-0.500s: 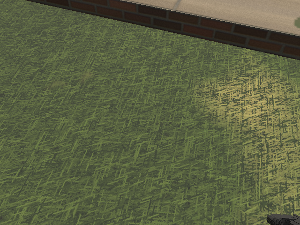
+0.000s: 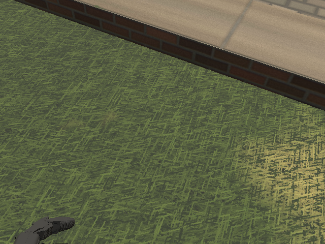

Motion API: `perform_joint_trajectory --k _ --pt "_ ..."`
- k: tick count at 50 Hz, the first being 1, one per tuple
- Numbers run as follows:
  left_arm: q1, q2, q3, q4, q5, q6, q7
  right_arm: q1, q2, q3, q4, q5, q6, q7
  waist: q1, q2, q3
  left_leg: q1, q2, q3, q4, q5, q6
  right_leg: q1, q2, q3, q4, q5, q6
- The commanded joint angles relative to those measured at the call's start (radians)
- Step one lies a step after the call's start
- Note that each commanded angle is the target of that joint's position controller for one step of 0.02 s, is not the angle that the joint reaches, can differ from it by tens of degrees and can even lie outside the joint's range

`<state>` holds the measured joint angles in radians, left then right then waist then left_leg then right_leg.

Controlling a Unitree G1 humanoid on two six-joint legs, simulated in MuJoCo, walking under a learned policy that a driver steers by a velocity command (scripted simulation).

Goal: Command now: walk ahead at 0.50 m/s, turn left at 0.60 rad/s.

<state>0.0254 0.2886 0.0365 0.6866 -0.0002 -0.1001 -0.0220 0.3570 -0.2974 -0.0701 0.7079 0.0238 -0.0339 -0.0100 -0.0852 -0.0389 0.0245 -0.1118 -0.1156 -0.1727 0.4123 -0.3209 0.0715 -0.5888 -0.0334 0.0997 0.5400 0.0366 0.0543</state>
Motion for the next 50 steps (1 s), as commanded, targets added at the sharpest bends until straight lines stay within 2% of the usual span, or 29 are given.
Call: perform_joint_trajectory --k 1,2,3,4,5,6,7,8,9,11,13,16,21,25,27,28,29,30,31,32,33,34,35,36,37,39,44,47,50 --pt "-0.044 0.128 0.043 -0.079 -0.009 -0.027 -0.006 0.001 -0.156 -0.045 -0.046 0.001 -0.003 -0.008 0.042 0.158 -0.023 -0.039 0.254 -0.249 -0.024 0.209 0.125 0.148 0.029 -0.012 -0.045 -0.084 -0.032" --pt "0.015 0.135 0.051 -0.064 -0.009 -0.031 -0.003 -0.012 -0.145 -0.042 -0.049 0.001 0.001 -0.008 0.076 0.170 -0.038 -0.043 0.238 -0.255 0.019 0.229 0.109 0.228 0.034 -0.029 -0.078 -0.101 -0.053" --pt "0.108 0.161 0.066 -0.046 0.000 -0.035 0.004 -0.015 -0.110 -0.030 -0.056 -0.003 0.000 -0.006 0.122 0.159 -0.098 -0.073 0.190 -0.224 0.126 0.265 0.077 0.384 0.008 -0.023 -0.098 -0.102 -0.086" --pt "0.255 0.213 0.081 -0.035 0.016 -0.037 0.013 -0.009 -0.050 -0.008 -0.074 -0.017 -0.003 -0.003 0.181 0.054 -0.234 -0.191 0.127 -0.140 0.399 0.139 0.037 0.640 -0.159 0.131 -0.079 -0.142 -0.150" --pt "0.343 0.288 0.100 0.002 0.025 -0.022 0.010 0.127 -0.005 0.008 -0.102 0.013 -0.012 -0.004 0.125 -0.278 -0.354 -0.546 -0.002 -0.005 0.722 -0.273 -0.033 0.944 -0.378 0.597 -0.172 -0.377 -0.316" --pt "0.329 0.199 0.083 -0.009 -0.001 -0.017 0.004 0.117 -0.109 -0.009 -0.078 0.022 -0.013 -0.008 0.147 -0.197 -0.294 -0.675 0.080 -0.024 0.860 -0.255 -0.050 0.914 -0.394 0.699 -0.230 -0.614 -0.309" --pt "0.289 0.138 0.066 -0.019 -0.003 -0.011 0.009 0.006 -0.164 -0.026 -0.087 0.014 -0.007 -0.007 0.174 -0.104 -0.168 -0.705 0.114 -0.006 0.894 -0.159 -0.058 0.799 -0.348 0.538 -0.245 -0.596 -0.262" --pt "0.238 0.121 0.056 -0.024 0.007 -0.004 0.012 -0.048 -0.158 -0.027 -0.097 0.003 -0.001 -0.009 0.159 -0.043 -0.099 -0.674 0.146 0.026 0.878 -0.087 -0.065 0.682 -0.304 0.404 -0.257 -0.464 -0.234" --pt "0.208 0.099 0.049 -0.016 0.011 0.001 0.014 -0.082 -0.145 -0.030 -0.109 -0.007 -0.001 -0.006 0.142 -0.037 -0.045 -0.654 0.172 0.029 0.834 -0.039 -0.067 0.592 -0.265 0.308 -0.278 -0.352 -0.227" --pt "0.190 0.080 0.043 -0.004 0.014 -0.004 0.018 -0.068 -0.104 -0.028 -0.111 0.006 0.008 0.005 0.110 -0.082 -0.021 -0.582 0.208 0.049 0.782 0.005 -0.066 0.499 -0.218 0.173 -0.327 -0.244 -0.214" --pt "0.195 0.093 0.049 0.015 0.006 -0.012 0.017 -0.083 -0.070 -0.021 -0.120 0.005 0.018 0.008 0.104 -0.072 -0.007 -0.592 0.219 0.065 0.741 0.031 -0.073 0.477 -0.220 0.094 -0.362 -0.168 -0.232" --pt "0.208 0.129 0.062 0.042 0.008 -0.014 0.019 -0.134 -0.054 -0.014 -0.139 -0.001 0.019 0.013 0.109 -0.039 0.001 -0.636 0.231 0.068 0.630 0.132 -0.087 0.505 -0.235 0.002 -0.385 -0.055 -0.248" --pt "0.233 0.163 0.067 0.074 0.000 0.003 0.026 -0.273 -0.030 0.000 -0.164 -0.001 0.003 0.044 0.157 -0.019 0.035 -0.573 0.214 0.145 0.360 0.342 -0.071 0.537 -0.208 -0.171 -0.386 0.029 -0.210" --pt "0.276 0.200 0.078 0.104 -0.020 0.025 0.026 -0.354 -0.038 -0.001 -0.204 0.004 0.003 0.066 0.167 -0.021 0.065 -0.549 0.190 0.198 0.243 0.276 -0.029 0.637 -0.245 -0.229 -0.348 0.132 -0.188" --pt "0.271 0.232 0.088 0.105 -0.031 0.037 0.032 -0.320 -0.072 -0.017 -0.209 -0.003 0.008 0.070 0.125 -0.051 0.024 -0.450 0.133 0.250 0.220 0.171 0.011 0.679 -0.249 -0.269 -0.233 0.454 -0.169" --pt "0.267 0.247 0.093 0.103 -0.036 0.044 0.036 -0.250 -0.101 -0.034 -0.196 -0.006 0.012 0.068 0.078 -0.064 -0.025 -0.347 0.093 0.276 0.211 0.127 0.037 0.683 -0.243 -0.288 -0.114 0.614 -0.158" --pt "0.252 0.242 0.090 0.099 -0.040 0.050 0.040 -0.099 -0.143 -0.061 -0.157 -0.004 0.016 0.060 -0.011 -0.045 -0.103 -0.137 0.051 0.289 0.148 0.178 0.074 0.620 -0.216 -0.319 0.079 0.653 -0.133" --pt "0.263 0.206 0.074 0.086 -0.021 0.047 0.045 0.081 -0.211 -0.094 -0.110 0.001 0.026 0.042 -0.091 0.023 -0.194 0.178 0.097 0.168 0.130 0.199 0.120 0.394 -0.180 -0.319 0.362 0.422 -0.092" --pt "0.364 0.050 0.022 0.024 0.027 0.025 0.028 0.049 -0.334 -0.108 -0.114 0.013 0.019 0.031 0.043 0.320 -0.272 0.519 0.374 -0.386 0.078 0.079 0.302 -0.078 0.010 -0.263 0.732 -0.563 -0.030" --pt "0.270 0.117 0.026 0.010 -0.004 -0.013 0.015 0.088 -0.259 -0.084 -0.148 0.006 0.002 0.036 -0.033 0.222 -0.429 0.565 0.451 -0.669 -0.090 -0.115 0.360 -0.191 0.049 -0.025 0.859 -0.638 -0.037" --pt "0.159 0.175 0.042 -0.023 -0.044 -0.032 0.008 0.056 -0.201 -0.064 -0.131 -0.005 -0.014 0.040 -0.050 0.158 -0.275 0.466 0.421 -0.529 -0.122 -0.056 0.299 -0.268 0.001 -0.011 0.844 -0.533 -0.056" --pt "0.143 0.159 0.035 -0.029 -0.037 -0.043 0.011 0.001 -0.178 -0.056 -0.128 -0.004 -0.022 0.040 -0.006 0.094 -0.182 0.316 0.381 -0.414 -0.125 0.033 0.265 -0.234 -0.039 -0.015 0.754 -0.444 -0.066" --pt "0.146 0.158 0.037 -0.016 -0.010 -0.044 0.018 -0.069 -0.148 -0.045 -0.136 -0.006 -0.023 0.038 0.040 0.057 -0.120 0.176 0.341 -0.319 -0.130 0.149 0.239 -0.168 -0.069 -0.016 0.668 -0.397 -0.057" --pt "0.169 0.166 0.044 -0.010 0.003 -0.035 0.019 -0.113 -0.128 -0.036 -0.150 -0.018 -0.025 0.034 0.078 0.080 -0.098 0.078 0.313 -0.262 -0.148 0.247 0.232 -0.095 -0.087 -0.008 0.620 -0.362 -0.049" --pt "0.183 0.165 0.046 -0.006 0.007 -0.023 0.017 -0.134 -0.125 -0.034 -0.155 -0.022 -0.025 0.030 0.098 0.087 -0.086 0.019 0.298 -0.239 -0.169 0.291 0.232 -0.054 -0.089 -0.011 0.589 -0.346 -0.037" --pt "0.182 0.135 0.040 -0.004 0.016 -0.005 0.018 -0.129 -0.134 -0.035 -0.140 -0.017 -0.030 0.020 0.109 0.078 -0.066 -0.068 0.279 -0.179 -0.186 0.385 0.239 -0.027 -0.081 -0.035 0.509 -0.314 -0.006" --pt "-0.007 0.072 0.014 -0.052 0.015 -0.001 0.011 -0.061 -0.165 -0.044 -0.094 -0.007 -0.022 -0.005 0.044 0.099 -0.013 -0.170 0.194 -0.078 -0.176 0.309 0.170 0.043 -0.014 -0.055 0.143 0.004 0.024" --pt "-0.084 0.085 0.017 -0.077 -0.002 -0.009 -0.001 -0.004 -0.173 -0.048 -0.062 0.001 -0.016 -0.007 0.012 0.110 -0.006 -0.152 0.210 -0.129 -0.147 0.228 0.148 0.101 0.021 -0.041 0.029 0.069 0.014" --pt "-0.081 0.121 0.033 -0.084 -0.006 -0.018 -0.009 0.014 -0.158 -0.045 -0.046 0.005 -0.008 -0.011 0.026 0.136 -0.012 -0.055 0.245 -0.219 -0.055 0.198 0.130 0.119 0.027 -0.010 -0.035 -0.020 -0.017"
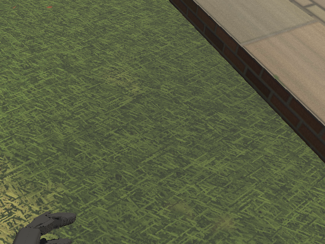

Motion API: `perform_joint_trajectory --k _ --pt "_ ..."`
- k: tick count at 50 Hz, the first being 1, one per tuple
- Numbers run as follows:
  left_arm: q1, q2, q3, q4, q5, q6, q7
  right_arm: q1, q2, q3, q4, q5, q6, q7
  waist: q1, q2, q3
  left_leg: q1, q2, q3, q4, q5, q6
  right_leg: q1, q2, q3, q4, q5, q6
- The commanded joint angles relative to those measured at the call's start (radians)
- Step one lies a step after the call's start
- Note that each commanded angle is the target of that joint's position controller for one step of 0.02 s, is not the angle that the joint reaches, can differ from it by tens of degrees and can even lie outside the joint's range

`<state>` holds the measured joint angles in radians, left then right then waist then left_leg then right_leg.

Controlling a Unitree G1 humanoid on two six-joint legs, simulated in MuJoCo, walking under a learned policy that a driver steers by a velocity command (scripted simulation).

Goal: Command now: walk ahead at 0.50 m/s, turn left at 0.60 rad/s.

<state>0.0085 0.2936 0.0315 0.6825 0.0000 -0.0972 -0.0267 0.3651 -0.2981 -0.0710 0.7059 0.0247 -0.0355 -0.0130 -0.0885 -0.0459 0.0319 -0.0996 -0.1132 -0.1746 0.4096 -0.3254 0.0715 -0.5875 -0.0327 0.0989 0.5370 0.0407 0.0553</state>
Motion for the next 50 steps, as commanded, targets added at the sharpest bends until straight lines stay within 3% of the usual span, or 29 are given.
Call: perform_joint_trajectory --k 1,2,3,4,5,6,7,8,9,11,13,16,20,24,25,27,28,29,30,31,32,33,34,35,36,39,41,45,50 --pt "-0.041 0.125 0.044 -0.076 -0.008 -0.025 -0.004 0.000 -0.158 -0.046 -0.043 0.002 -0.002 -0.009 0.043 0.160 -0.023 -0.050 0.249 -0.242 -0.021 0.219 0.122 0.147 0.028 -0.012 -0.038 -0.077 -0.032" --pt "0.014 0.132 0.052 -0.063 -0.008 -0.029 -0.001 -0.012 -0.149 -0.044 -0.044 0.001 0.002 -0.008 0.075 0.174 -0.036 -0.050 0.237 -0.249 0.021 0.245 0.108 0.219 0.033 -0.028 -0.066 -0.102 -0.053" --pt "0.107 0.155 0.067 -0.043 0.000 -0.033 0.005 -0.016 -0.118 -0.033 -0.049 -0.003 0.002 -0.006 0.121 0.165 -0.091 -0.075 0.191 -0.221 0.123 0.291 0.078 0.368 0.017 -0.031 -0.090 -0.101 -0.083" --pt "0.253 0.205 0.082 -0.032 0.017 -0.036 0.014 -0.013 -0.058 -0.010 -0.067 -0.016 -0.001 -0.003 0.182 0.075 -0.228 -0.185 0.132 -0.147 0.388 0.187 0.039 0.621 -0.139 0.111 -0.067 -0.138 -0.147" --pt "0.350 0.280 0.102 0.003 0.026 -0.022 0.012 0.124 -0.005 0.008 -0.091 0.013 -0.008 -0.003 0.133 -0.255 -0.367 -0.537 -0.005 -0.008 0.722 -0.244 -0.036 0.949 -0.367 0.572 -0.160 -0.379 -0.312" --pt "0.342 0.196 0.085 -0.005 -0.001 -0.016 0.005 0.120 -0.104 -0.007 -0.071 0.021 -0.010 -0.006 0.149 -0.201 -0.317 -0.670 0.073 -0.027 0.868 -0.253 -0.052 0.931 -0.393 0.705 -0.224 -0.617 -0.309" --pt "0.300 0.135 0.069 -0.015 -0.003 -0.010 0.011 0.009 -0.162 -0.024 -0.078 0.015 -0.005 -0.006 0.176 -0.104 -0.187 -0.706 0.109 -0.010 0.907 -0.158 -0.060 0.814 -0.351 0.552 -0.243 -0.607 -0.265" --pt "0.250 0.118 0.061 -0.020 0.007 -0.003 0.014 -0.052 -0.162 -0.026 -0.090 0.003 0.000 -0.008 0.163 -0.037 -0.114 -0.678 0.142 0.025 0.893 -0.087 -0.066 0.695 -0.309 0.416 -0.253 -0.477 -0.237" --pt "0.221 0.098 0.054 -0.011 0.012 0.001 0.016 -0.091 -0.148 -0.028 -0.103 -0.007 0.000 -0.005 0.148 -0.027 -0.055 -0.658 0.168 0.029 0.848 -0.040 -0.068 0.599 -0.271 0.318 -0.273 -0.356 -0.231" --pt "0.204 0.077 0.048 0.002 0.015 -0.004 0.021 -0.079 -0.107 -0.026 -0.105 0.005 0.008 0.005 0.114 -0.071 -0.030 -0.585 0.206 0.047 0.790 0.003 -0.064 0.504 -0.224 0.180 -0.321 -0.244 -0.219" --pt "0.209 0.088 0.054 0.021 0.004 -0.013 0.021 -0.095 -0.070 -0.018 -0.114 0.005 0.019 0.009 0.108 -0.064 -0.013 -0.592 0.219 0.066 0.737 0.019 -0.070 0.480 -0.226 0.100 -0.358 -0.169 -0.236" --pt "0.224 0.128 0.068 0.047 0.005 -0.014 0.022 -0.149 -0.051 -0.009 -0.136 -0.003 0.020 0.015 0.114 -0.032 -0.005 -0.635 0.232 0.073 0.619 0.119 -0.082 0.506 -0.243 0.007 -0.385 -0.056 -0.254" --pt "0.232 0.154 0.073 0.068 0.000 -0.002 0.028 -0.252 -0.036 0.001 -0.150 -0.001 0.006 0.040 0.148 -0.018 0.017 -0.579 0.218 0.131 0.395 0.317 -0.072 0.524 -0.209 -0.150 -0.388 0.022 -0.218" --pt "0.285 0.190 0.083 0.099 -0.018 0.017 0.030 -0.353 -0.036 0.003 -0.189 0.003 0.005 0.063 0.172 -0.015 0.052 -0.548 0.197 0.186 0.259 0.308 -0.039 0.605 -0.238 -0.218 -0.369 0.069 -0.193" --pt "0.287 0.201 0.086 0.104 -0.024 0.024 0.030 -0.359 -0.045 -0.001 -0.197 0.002 0.006 0.068 0.163 -0.018 0.052 -0.533 0.184 0.201 0.238 0.268 -0.023 0.633 -0.246 -0.234 -0.343 0.146 -0.185" --pt "0.283 0.233 0.096 0.104 -0.035 0.036 0.036 -0.312 -0.083 -0.021 -0.198 -0.006 0.012 0.070 0.115 -0.048 0.002 -0.421 0.122 0.256 0.219 0.162 0.019 0.674 -0.248 -0.274 -0.210 0.480 -0.165" --pt "0.275 0.244 0.099 0.102 -0.040 0.045 0.039 -0.216 -0.116 -0.040 -0.177 -0.008 0.016 0.067 0.054 -0.051 -0.055 -0.291 0.080 0.281 0.196 0.139 0.047 0.663 -0.236 -0.298 -0.064 0.612 -0.151" --pt "0.268 0.225 0.091 0.096 -0.040 0.048 0.044 -0.044 -0.168 -0.073 -0.128 -0.004 0.021 0.056 -0.038 -0.023 -0.142 -0.039 0.041 0.279 0.140 0.198 0.087 0.559 -0.202 -0.325 0.153 0.593 -0.120" --pt "0.309 0.149 0.061 0.082 0.001 0.043 0.043 0.095 -0.244 -0.097 -0.094 0.003 0.032 0.034 -0.071 0.138 -0.232 0.276 0.201 0.023 0.130 0.205 0.150 0.277 -0.153 -0.320 0.475 0.106 -0.078" --pt "0.381 0.043 0.021 0.024 0.018 0.016 0.029 0.035 -0.321 -0.093 -0.121 0.005 0.016 0.034 0.053 0.333 -0.355 0.498 0.431 -0.563 -0.017 -0.052 0.332 -0.091 0.044 -0.174 0.772 -0.649 -0.036" --pt "0.264 0.148 0.042 0.029 -0.025 -0.012 0.017 0.053 -0.214 -0.065 -0.127 0.000 -0.001 0.041 -0.033 0.182 -0.369 0.480 0.447 -0.593 -0.114 -0.115 0.303 -0.182 0.009 -0.022 0.837 -0.604 -0.048" --pt "0.200 0.169 0.048 0.006 -0.052 -0.026 0.012 0.021 -0.178 -0.051 -0.109 -0.008 -0.015 0.044 -0.025 0.159 -0.225 0.366 0.422 -0.443 -0.123 -0.022 0.262 -0.233 -0.030 -0.038 0.803 -0.508 -0.066" --pt "0.190 0.153 0.042 0.014 -0.037 -0.032 0.019 -0.038 -0.155 -0.042 -0.107 -0.008 -0.022 0.044 0.017 0.085 -0.153 0.225 0.379 -0.325 -0.120 0.094 0.229 -0.188 -0.075 -0.040 0.728 -0.425 -0.070" --pt "0.194 0.152 0.046 0.024 -0.014 -0.030 0.023 -0.099 -0.127 -0.032 -0.111 -0.015 -0.025 0.042 0.054 0.082 -0.109 0.108 0.344 -0.236 -0.130 0.213 0.208 -0.126 -0.104 -0.040 0.656 -0.373 -0.062" --pt "0.223 0.152 0.048 0.036 -0.011 -0.019 0.021 -0.131 -0.103 -0.021 -0.119 -0.028 -0.028 0.039 0.087 0.104 -0.099 0.033 0.319 -0.185 -0.155 0.287 0.200 -0.062 -0.123 -0.032 0.630 -0.336 -0.057" --pt "0.242 0.114 0.042 0.050 -0.001 0.012 0.020 -0.132 -0.109 -0.020 -0.091 -0.024 -0.045 0.031 0.109 0.095 -0.075 -0.062 0.299 -0.089 -0.214 0.415 0.213 -0.023 -0.121 -0.054 0.541 -0.270 -0.020" --pt "0.174 0.094 0.036 0.029 0.004 0.020 0.022 -0.107 -0.122 -0.022 -0.065 -0.024 -0.049 0.021 0.092 0.086 -0.033 -0.072 0.283 -0.035 -0.238 0.447 0.204 -0.071 -0.119 -0.058 0.434 -0.166 0.001" --pt "0.049 0.061 0.023 0.003 -0.002 0.008 0.009 -0.057 -0.131 -0.020 -0.022 -0.019 -0.045 0.010 0.040 0.096 0.001 -0.063 0.240 0.048 -0.247 0.390 0.149 -0.037 -0.077 -0.079 0.162 0.079 -0.002" --pt "-0.071 0.064 0.018 -0.039 -0.011 -0.005 -0.018 0.030 -0.147 -0.024 0.045 -0.010 -0.033 0.008 -0.002 0.097 0.051 0.079 0.311 0.014 -0.205 0.363 0.145 -0.074 -0.042 -0.078 0.005 0.076 -0.044"
Over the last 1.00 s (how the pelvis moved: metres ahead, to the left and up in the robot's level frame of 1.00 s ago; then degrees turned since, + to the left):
0.52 0.13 0.00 36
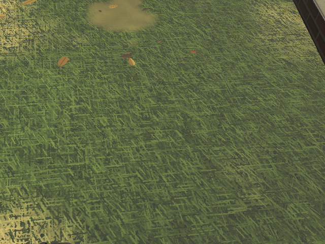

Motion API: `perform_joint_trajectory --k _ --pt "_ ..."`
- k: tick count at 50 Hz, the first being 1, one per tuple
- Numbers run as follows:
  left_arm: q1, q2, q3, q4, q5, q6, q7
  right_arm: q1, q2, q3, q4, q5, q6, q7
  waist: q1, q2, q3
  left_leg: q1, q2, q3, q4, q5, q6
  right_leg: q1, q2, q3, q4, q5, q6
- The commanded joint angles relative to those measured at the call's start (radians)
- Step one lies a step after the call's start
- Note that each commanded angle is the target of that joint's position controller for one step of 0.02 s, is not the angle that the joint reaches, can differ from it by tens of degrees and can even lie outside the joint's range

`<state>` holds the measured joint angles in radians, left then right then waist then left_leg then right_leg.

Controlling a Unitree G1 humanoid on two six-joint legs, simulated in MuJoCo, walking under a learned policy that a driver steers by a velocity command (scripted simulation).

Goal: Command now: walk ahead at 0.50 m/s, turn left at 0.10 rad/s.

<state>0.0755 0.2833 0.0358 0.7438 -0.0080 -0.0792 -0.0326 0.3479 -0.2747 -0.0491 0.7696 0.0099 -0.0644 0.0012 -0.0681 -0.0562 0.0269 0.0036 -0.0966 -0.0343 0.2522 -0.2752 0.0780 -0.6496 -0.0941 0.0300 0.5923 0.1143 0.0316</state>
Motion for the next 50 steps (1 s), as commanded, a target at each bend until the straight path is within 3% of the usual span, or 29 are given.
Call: perform_joint_trajectory --k 1,4,5,6,7,8,9,10,11,13,16,19,22,25,27,30,31,32,33,34,35,36,37,38,40,42,44,47,50 --pt "-0.144 0.079 0.015 -0.107 -0.002 -0.025 -0.018 0.056 -0.173 -0.048 -0.008 0.005 0.001 -0.009 -0.017 0.112 0.055 0.018 0.313 -0.137 -0.024 0.347 0.132 -0.023 0.023 -0.006 -0.069 -0.037 -0.036" --pt "-0.069 0.108 0.026 -0.095 0.002 -0.029 -0.024 0.043 -0.191 -0.055 0.005 0.005 0.016 -0.016 0.035 0.144 0.006 0.087 0.325 -0.137 0.083 0.607 0.098 0.093 0.067 -0.039 -0.094 -0.168 -0.085" --pt "0.030 0.135 0.042 -0.071 0.005 -0.031 -0.017 0.030 -0.191 -0.053 0.005 0.004 0.021 -0.017 0.093 0.143 -0.060 0.064 0.289 -0.121 0.205 0.770 0.080 0.255 0.101 -0.069 -0.116 -0.164 -0.110" --pt "0.188 0.181 0.062 -0.037 0.012 -0.032 -0.008 0.024 -0.166 -0.039 -0.003 -0.004 0.024 -0.018 0.169 0.124 -0.185 -0.050 0.237 -0.092 0.406 0.732 0.050 0.525 0.048 -0.028 -0.083 -0.106 -0.153" --pt "0.324 0.273 0.085 -0.023 0.031 -0.031 0.001 0.130 -0.075 -0.011 -0.024 -0.009 0.011 -0.011 0.166 -0.054 -0.368 -0.424 0.107 -0.049 0.785 0.357 -0.019 0.963 -0.208 0.329 -0.057 -0.168 -0.287" --pt "0.384 0.218 0.075 0.006 0.011 -0.023 -0.003 0.165 -0.055 -0.001 -0.001 0.006 -0.003 -0.008 0.179 -0.219 -0.479 -0.627 0.004 -0.108 1.016 -0.291 -0.048 1.101 -0.329 0.678 -0.220 -0.365 -0.356" --pt "0.336 0.159 0.055 -0.001 -0.001 -0.019 0.002 0.068 -0.164 -0.030 -0.017 0.032 -0.011 -0.005 0.200 -0.104 -0.325 -0.728 0.065 -0.160 1.094 -0.265 -0.041 0.991 -0.302 0.602 -0.274 -0.524 -0.301" --pt "0.262 0.135 0.047 -0.010 0.004 -0.013 0.010 -0.024 -0.175 -0.033 -0.048 0.040 -0.013 -0.005 0.179 -0.047 -0.188 -0.749 0.120 -0.112 1.073 -0.178 -0.038 0.835 -0.273 0.459 -0.302 -0.519 -0.259" --pt "0.197 0.110 0.038 -0.008 0.013 -0.014 0.011 -0.071 -0.161 -0.032 -0.060 0.027 -0.011 -0.007 0.146 0.000 -0.084 -0.725 0.157 -0.090 1.007 -0.109 -0.041 0.678 -0.231 0.349 -0.345 -0.434 -0.241" --pt "0.137 0.076 0.031 -0.006 0.026 -0.028 0.012 -0.023 -0.127 -0.038 -0.037 0.019 0.012 -0.010 0.086 -0.044 -0.039 -0.611 0.206 -0.095 0.927 -0.028 -0.048 0.528 -0.173 0.204 -0.405 -0.317 -0.215" --pt "0.121 0.093 0.040 0.018 0.021 -0.046 0.010 -0.014 -0.080 -0.034 -0.031 0.018 0.042 -0.017 0.062 -0.028 -0.004 -0.619 0.219 -0.090 0.875 0.030 -0.064 0.468 -0.169 0.072 -0.460 -0.175 -0.228" --pt "0.131 0.116 0.050 0.040 0.023 -0.044 0.019 -0.077 -0.071 -0.032 -0.056 0.011 0.039 -0.013 0.071 -0.011 0.013 -0.682 0.222 -0.087 0.732 0.184 -0.077 0.508 -0.151 -0.041 -0.475 -0.071 -0.221" --pt "0.140 0.133 0.053 0.049 0.018 -0.032 0.032 -0.173 -0.049 -0.023 -0.081 0.011 0.025 0.011 0.104 0.002 0.031 -0.640 0.211 -0.016 0.532 0.333 -0.071 0.526 -0.119 -0.148 -0.482 -0.031 -0.193" --pt "0.199 0.159 0.062 0.075 0.007 -0.013 0.039 -0.275 -0.032 -0.014 -0.123 0.011 0.022 0.032 0.146 0.023 0.060 -0.661 0.202 0.028 0.421 0.351 -0.057 0.620 -0.155 -0.183 -0.470 -0.004 -0.192" --pt "0.220 0.174 0.069 0.088 -0.004 0.006 0.040 -0.311 -0.039 -0.016 -0.150 0.012 0.023 0.043 0.149 0.022 0.070 -0.686 0.191 0.047 0.379 0.300 -0.038 0.707 -0.183 -0.199 -0.435 0.062 -0.184" --pt "0.200 0.210 0.081 0.085 -0.018 0.031 0.049 -0.273 -0.082 -0.037 -0.169 0.009 0.029 0.053 0.093 -0.021 0.016 -0.581 0.118 0.117 0.365 0.146 0.014 0.786 -0.195 -0.237 -0.276 0.464 -0.153" --pt "0.188 0.221 0.085 0.081 -0.020 0.041 0.054 -0.198 -0.110 -0.053 -0.156 0.010 0.033 0.053 0.045 -0.036 -0.032 -0.482 0.081 0.140 0.368 0.098 0.038 0.784 -0.189 -0.248 -0.154 0.593 -0.141" --pt "0.168 0.219 0.082 0.075 -0.022 0.048 0.058 -0.057 -0.153 -0.080 -0.122 0.013 0.034 0.047 -0.038 -0.023 -0.104 -0.285 0.040 0.147 0.311 0.132 0.073 0.719 -0.159 -0.270 0.038 0.600 -0.115" --pt "0.175 0.188 0.068 0.062 -0.007 0.044 0.062 0.113 -0.228 -0.115 -0.078 0.016 0.043 0.028 -0.115 0.056 -0.196 0.022 0.089 0.014 0.272 0.144 0.123 0.501 -0.117 -0.271 0.325 0.358 -0.072" --pt "0.277 0.030 0.018 0.006 0.034 0.017 0.044 0.090 -0.341 -0.130 -0.080 0.027 0.039 0.016 0.017 0.333 -0.264 0.367 0.351 -0.525 0.222 0.027 0.310 0.024 0.087 -0.209 0.687 -0.615 -0.006" --pt "0.192 0.090 0.020 -0.007 -0.002 -0.027 0.028 0.115 -0.271 -0.107 -0.115 0.017 0.021 0.022 -0.045 0.227 -0.407 0.442 0.432 -0.813 0.061 -0.133 0.376 -0.115 0.134 0.033 0.820 -0.725 -0.014" --pt "0.079 0.150 0.036 -0.040 -0.041 -0.054 0.018 0.079 -0.211 -0.089 -0.106 0.007 0.007 0.024 -0.068 0.167 -0.264 0.355 0.402 -0.665 0.032 -0.058 0.309 -0.195 0.075 0.059 0.797 -0.623 -0.042" --pt "0.064 0.140 0.031 -0.046 -0.034 -0.068 0.020 0.018 -0.183 -0.080 -0.110 0.010 -0.001 0.024 -0.023 0.097 -0.177 0.212 0.359 -0.539 0.036 0.039 0.267 -0.161 0.029 0.057 0.703 -0.531 -0.055" --pt "0.062 0.141 0.035 -0.034 -0.005 -0.069 0.027 -0.053 -0.151 -0.069 -0.121 0.011 -0.001 0.023 0.020 0.063 -0.116 0.073 0.318 -0.442 0.027 0.153 0.239 -0.095 0.000 0.053 0.611 -0.485 -0.047" --pt "0.095 0.149 0.046 -0.029 0.012 -0.047 0.025 -0.111 -0.125 -0.056 -0.146 -0.005 -0.002 0.014 0.074 0.091 -0.085 -0.078 0.275 -0.363 -0.013 0.288 0.232 0.017 -0.021 0.056 0.530 -0.431 -0.023" --pt "0.100 0.120 0.040 -0.033 0.021 -0.027 0.025 -0.107 -0.145 -0.061 -0.143 0.002 -0.004 0.003 0.088 0.083 -0.064 -0.165 0.256 -0.302 -0.031 0.373 0.235 0.043 -0.016 0.030 0.440 -0.397 0.012" --pt "0.031 0.093 0.030 -0.058 0.024 -0.017 0.027 -0.083 -0.175 -0.069 -0.133 0.003 -0.002 -0.011 0.070 0.086 -0.032 -0.227 0.223 -0.247 -0.040 0.378 0.217 0.045 0.004 0.013 0.298 -0.290 0.041" --pt "-0.082 0.063 0.017 -0.088 0.018 -0.020 0.021 -0.045 -0.182 -0.071 -0.117 0.008 0.007 -0.021 0.022 0.120 -0.013 -0.284 0.168 -0.202 -0.023 0.263 0.162 0.127 0.055 0.004 0.060 -0.078 0.049" --pt "-0.144 0.084 0.023 -0.115 0.002 -0.028 0.013 0.008 -0.183 -0.072 -0.091 0.014 0.013 -0.021 -0.005 0.133 -0.012 -0.255 0.190 -0.260 0.015 0.183 0.139 0.172 0.083 0.024 -0.040 -0.019 0.038"
Over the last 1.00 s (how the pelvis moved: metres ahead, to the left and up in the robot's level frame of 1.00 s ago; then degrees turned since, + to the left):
0.52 0.14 0.00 27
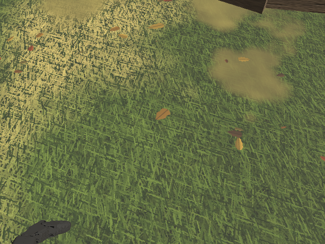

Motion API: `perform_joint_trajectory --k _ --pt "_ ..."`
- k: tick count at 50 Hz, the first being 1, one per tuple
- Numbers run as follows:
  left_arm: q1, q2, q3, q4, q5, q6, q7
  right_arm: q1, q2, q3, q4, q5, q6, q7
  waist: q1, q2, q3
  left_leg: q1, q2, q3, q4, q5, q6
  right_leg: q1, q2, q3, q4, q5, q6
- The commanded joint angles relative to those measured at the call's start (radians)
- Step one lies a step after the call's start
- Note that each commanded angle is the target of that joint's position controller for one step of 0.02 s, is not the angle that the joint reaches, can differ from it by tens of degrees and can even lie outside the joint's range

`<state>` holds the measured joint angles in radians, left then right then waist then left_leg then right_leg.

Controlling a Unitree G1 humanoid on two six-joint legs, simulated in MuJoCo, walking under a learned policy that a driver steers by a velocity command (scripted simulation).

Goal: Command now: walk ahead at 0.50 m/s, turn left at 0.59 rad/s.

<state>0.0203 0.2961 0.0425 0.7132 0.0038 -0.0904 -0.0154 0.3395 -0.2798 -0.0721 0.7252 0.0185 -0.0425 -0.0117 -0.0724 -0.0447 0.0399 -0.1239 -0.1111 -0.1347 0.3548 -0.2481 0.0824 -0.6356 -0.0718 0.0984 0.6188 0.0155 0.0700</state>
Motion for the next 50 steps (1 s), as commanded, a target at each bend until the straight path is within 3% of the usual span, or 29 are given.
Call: perform_joint_trajectory --k 1,4,5,6,7,8,9,10,11,12,14,17,23,27,30,31,32,33,34,35,36,37,38,39,41,43,46,48,50 --pt "-0.092 0.085 0.021 -0.089 -0.011 -0.020 -0.008 0.025 -0.170 -0.048 -0.041 0.009 -0.007 -0.009 0.001 0.127 -0.027 -0.093 0.217 -0.190 -0.056 0.136 0.128 0.158 0.061 -0.029 -0.093 0.063 -0.010" --pt "-0.041 0.119 0.039 -0.082 -0.012 -0.033 -0.013 0.016 -0.163 -0.048 -0.040 0.005 0.003 -0.014 0.037 0.163 -0.037 -0.017 0.248 -0.273 0.045 0.155 0.107 0.206 0.063 -0.018 -0.125 -0.062 -0.052" --pt "0.030 0.128 0.048 -0.062 -0.010 -0.038 -0.010 0.001 -0.150 -0.044 -0.044 0.004 0.006 -0.014 0.077 0.170 -0.059 -0.024 0.227 -0.272 0.101 0.189 0.089 0.299 0.070 -0.039 -0.159 -0.071 -0.074" --pt "0.137 0.158 0.063 -0.043 0.002 -0.043 -0.004 -0.002 -0.109 -0.029 -0.052 -0.002 0.005 -0.010 0.128 0.148 -0.140 -0.066 0.173 -0.231 0.250 0.218 0.056 0.480 0.024 -0.012 -0.161 -0.076 -0.113" --pt "0.290 0.215 0.076 -0.031 0.012 -0.043 0.004 0.024 -0.051 -0.006 -0.071 -0.021 0.004 -0.009 0.174 0.011 -0.293 -0.202 0.097 -0.134 0.543 0.009 0.014 0.747 -0.157 0.174 -0.148 -0.132 -0.168" --pt "0.346 0.275 0.091 0.007 0.017 -0.029 -0.005 0.163 -0.025 0.004 -0.097 0.020 -0.006 -0.007 0.099 -0.352 -0.375 -0.554 -0.001 -0.047 0.838 -0.371 -0.042 0.993 -0.352 0.683 -0.286 -0.415 -0.326" --pt "0.304 0.168 0.069 -0.021 -0.006 -0.026 -0.008 0.134 -0.136 -0.015 -0.062 0.028 -0.005 -0.011 0.125 -0.190 -0.280 -0.655 0.083 -0.077 0.956 -0.310 -0.057 0.933 -0.342 0.698 -0.332 -0.624 -0.302" --pt "0.262 0.116 0.055 -0.028 -0.008 -0.018 -0.002 0.019 -0.181 -0.028 -0.077 0.019 0.001 -0.009 0.150 -0.092 -0.162 -0.674 0.115 -0.044 0.970 -0.214 -0.063 0.812 -0.302 0.519 -0.338 -0.575 -0.260" --pt "0.217 0.104 0.048 -0.032 0.003 -0.013 0.000 -0.033 -0.171 -0.029 -0.085 0.008 0.005 -0.011 0.133 -0.020 -0.102 -0.634 0.149 -0.016 0.947 -0.145 -0.068 0.693 -0.260 0.389 -0.350 -0.429 -0.240" --pt "0.193 0.087 0.043 -0.021 0.008 -0.009 0.003 -0.066 -0.155 -0.031 -0.096 -0.001 0.005 -0.008 0.119 -0.016 -0.052 -0.615 0.177 -0.016 0.900 -0.102 -0.069 0.610 -0.224 0.296 -0.368 -0.316 -0.238" --pt "0.186 0.070 0.038 -0.007 0.010 -0.016 0.007 -0.052 -0.114 -0.027 -0.099 0.011 0.013 0.002 0.094 -0.066 -0.039 -0.549 0.212 0.004 0.841 -0.065 -0.067 0.537 -0.182 0.162 -0.413 -0.207 -0.230" --pt "0.205 0.101 0.051 0.021 -0.001 -0.026 0.009 -0.098 -0.073 -0.016 -0.127 0.007 0.024 0.006 0.094 -0.042 -0.019 -0.593 0.230 0.024 0.748 -0.022 -0.080 0.535 -0.196 0.057 -0.457 -0.081 -0.260" --pt "0.224 0.148 0.064 0.051 -0.005 -0.008 0.017 -0.234 -0.047 0.000 -0.158 0.005 0.010 0.037 0.136 -0.017 0.007 -0.558 0.219 0.097 0.436 0.247 -0.079 0.579 -0.169 -0.161 -0.472 0.060 -0.231" --pt "0.274 0.182 0.074 0.080 -0.023 0.012 0.019 -0.328 -0.049 0.002 -0.198 0.009 0.010 0.060 0.155 -0.017 0.040 -0.528 0.196 0.151 0.306 0.226 -0.046 0.665 -0.201 -0.226 -0.447 0.122 -0.207" --pt "0.267 0.226 0.087 0.081 -0.040 0.032 0.026 -0.269 -0.102 -0.025 -0.202 0.000 0.018 0.066 0.088 -0.055 -0.021 -0.381 0.114 0.223 0.273 0.077 0.014 0.727 -0.209 -0.282 -0.267 0.551 -0.177" --pt "0.255 0.233 0.089 0.077 -0.044 0.040 0.030 -0.156 -0.137 -0.047 -0.175 0.000 0.022 0.063 0.018 -0.051 -0.082 -0.232 0.071 0.245 0.238 0.073 0.044 0.704 -0.192 -0.308 -0.106 0.655 -0.161" --pt "0.254 0.209 0.078 0.072 -0.040 0.042 0.035 0.021 -0.194 -0.081 -0.124 0.004 0.028 0.050 -0.072 -0.019 -0.169 0.038 0.042 0.225 0.188 0.126 0.085 0.572 -0.156 -0.329 0.125 0.586 -0.126" --pt "0.299 0.103 0.042 0.049 0.015 0.037 0.031 0.123 -0.280 -0.101 -0.098 0.014 0.038 0.027 -0.059 0.202 -0.248 0.330 0.247 -0.090 0.196 0.179 0.154 0.269 -0.082 -0.324 0.459 -0.114 -0.081" --pt "0.326 0.050 0.014 -0.016 0.009 0.005 0.019 0.067 -0.337 -0.096 -0.141 0.015 0.019 0.034 0.022 0.345 -0.407 0.548 0.443 -0.678 0.007 -0.135 0.361 -0.072 0.111 -0.131 0.750 -0.638 -0.044" --pt "0.197 0.157 0.038 -0.027 -0.032 -0.026 0.007 0.071 -0.240 -0.070 -0.144 0.007 0.003 0.044 -0.053 0.171 -0.360 0.509 0.432 -0.640 -0.074 -0.184 0.302 -0.184 0.054 -0.006 0.784 -0.563 -0.063" --pt "0.143 0.160 0.037 -0.050 -0.051 -0.043 0.002 0.039 -0.205 -0.058 -0.133 0.001 -0.011 0.044 -0.036 0.149 -0.226 0.385 0.399 -0.503 -0.079 -0.121 0.264 -0.211 0.019 -0.021 0.726 -0.471 -0.084" --pt "0.149 0.144 0.034 -0.035 -0.032 -0.048 0.010 -0.026 -0.181 -0.048 -0.136 0.000 -0.018 0.044 0.017 0.056 -0.150 0.230 0.356 -0.396 -0.079 -0.002 0.232 -0.148 -0.023 -0.017 0.638 -0.395 -0.081" --pt "0.161 0.150 0.040 -0.025 -0.006 -0.043 0.015 -0.083 -0.152 -0.038 -0.144 -0.004 -0.019 0.039 0.055 0.062 -0.114 0.119 0.318 -0.314 -0.088 0.104 0.215 -0.078 -0.049 -0.013 0.556 -0.352 -0.070" --pt "0.183 0.154 0.043 -0.017 -0.002 -0.030 0.012 -0.126 -0.139 -0.030 -0.159 -0.018 -0.019 0.034 0.086 0.095 -0.091 0.037 0.302 -0.261 -0.101 0.253 0.208 -0.018 -0.062 -0.018 0.534 -0.325 -0.058" --pt "0.211 0.132 0.041 -0.002 0.009 -0.006 0.013 -0.145 -0.138 -0.028 -0.149 -0.023 -0.022 0.022 0.108 0.085 -0.087 -0.054 0.286 -0.159 -0.094 0.567 0.212 0.045 -0.053 -0.050 0.481 -0.311 -0.021" --pt "0.188 0.099 0.031 -0.007 0.014 0.008 0.017 -0.125 -0.156 -0.031 -0.122 -0.023 -0.021 0.008 0.105 0.081 -0.081 -0.106 0.252 -0.065 -0.083 0.723 0.196 0.065 -0.029 -0.076 0.382 -0.231 0.005" --pt "0.100 0.058 0.013 -0.024 0.011 0.010 0.011 -0.102 -0.151 -0.027 -0.088 -0.015 -0.006 -0.007 0.065 0.108 -0.086 -0.126 0.189 0.024 -0.060 0.697 0.135 0.132 0.007 -0.096 0.146 -0.020 0.003" --pt "0.046 0.059 0.011 -0.034 0.004 0.004 -0.001 -0.062 -0.152 -0.024 -0.061 -0.015 0.002 -0.012 0.030 0.114 -0.098 -0.099 0.201 0.008 -0.051 0.618 0.116 0.175 0.033 -0.092 0.037 0.106 -0.008" --pt "0.028 0.073 0.015 -0.038 0.004 0.002 -0.010 -0.051 -0.145 -0.019 -0.040 -0.018 0.005 -0.012 0.023 0.123 -0.094 -0.045 0.234 -0.031 -0.021 0.576 0.113 0.176 0.038 -0.072 -0.023 0.105 -0.027"
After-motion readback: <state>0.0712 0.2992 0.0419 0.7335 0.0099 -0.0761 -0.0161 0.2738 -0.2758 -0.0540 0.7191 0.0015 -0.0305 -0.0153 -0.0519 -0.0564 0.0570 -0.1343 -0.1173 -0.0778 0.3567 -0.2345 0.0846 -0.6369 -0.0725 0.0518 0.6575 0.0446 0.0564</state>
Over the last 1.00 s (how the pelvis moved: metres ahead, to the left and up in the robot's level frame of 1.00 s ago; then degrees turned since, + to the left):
0.57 0.07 0.00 27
